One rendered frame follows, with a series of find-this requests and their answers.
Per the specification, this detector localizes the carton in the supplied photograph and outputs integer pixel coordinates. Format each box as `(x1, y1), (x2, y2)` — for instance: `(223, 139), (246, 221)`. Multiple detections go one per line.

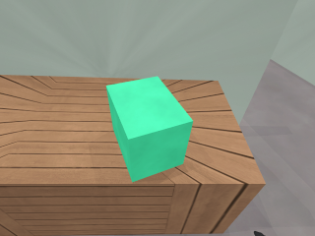
(106, 76), (193, 182)

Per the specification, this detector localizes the pedestal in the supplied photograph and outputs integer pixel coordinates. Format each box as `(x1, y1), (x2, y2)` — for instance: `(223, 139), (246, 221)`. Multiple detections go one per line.
(0, 75), (266, 236)

